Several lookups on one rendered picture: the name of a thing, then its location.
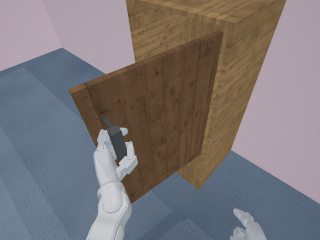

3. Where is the robot left hand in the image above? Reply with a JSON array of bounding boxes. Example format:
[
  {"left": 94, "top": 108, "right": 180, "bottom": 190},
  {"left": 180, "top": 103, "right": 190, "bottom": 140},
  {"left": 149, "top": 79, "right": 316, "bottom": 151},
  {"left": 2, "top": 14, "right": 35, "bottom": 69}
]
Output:
[{"left": 93, "top": 127, "right": 138, "bottom": 187}]

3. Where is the robot left forearm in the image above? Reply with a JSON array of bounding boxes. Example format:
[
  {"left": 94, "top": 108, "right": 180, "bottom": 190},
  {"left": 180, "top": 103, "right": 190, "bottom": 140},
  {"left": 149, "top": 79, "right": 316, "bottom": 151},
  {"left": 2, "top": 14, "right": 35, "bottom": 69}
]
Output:
[{"left": 86, "top": 181, "right": 132, "bottom": 240}]

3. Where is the cupboard door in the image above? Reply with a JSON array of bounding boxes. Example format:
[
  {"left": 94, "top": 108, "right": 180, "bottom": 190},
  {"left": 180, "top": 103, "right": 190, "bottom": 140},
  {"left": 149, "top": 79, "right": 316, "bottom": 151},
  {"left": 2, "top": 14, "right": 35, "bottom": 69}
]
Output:
[{"left": 68, "top": 30, "right": 224, "bottom": 204}]

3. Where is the handle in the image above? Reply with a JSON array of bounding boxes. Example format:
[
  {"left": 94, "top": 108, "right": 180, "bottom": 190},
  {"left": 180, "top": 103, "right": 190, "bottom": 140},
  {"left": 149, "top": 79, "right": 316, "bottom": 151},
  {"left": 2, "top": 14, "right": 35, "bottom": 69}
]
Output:
[{"left": 103, "top": 117, "right": 127, "bottom": 162}]

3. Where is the robot right hand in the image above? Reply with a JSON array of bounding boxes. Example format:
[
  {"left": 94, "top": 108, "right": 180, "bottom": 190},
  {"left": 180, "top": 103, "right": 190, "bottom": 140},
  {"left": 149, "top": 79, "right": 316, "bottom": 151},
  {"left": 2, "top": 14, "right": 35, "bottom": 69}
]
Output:
[{"left": 230, "top": 208, "right": 267, "bottom": 240}]

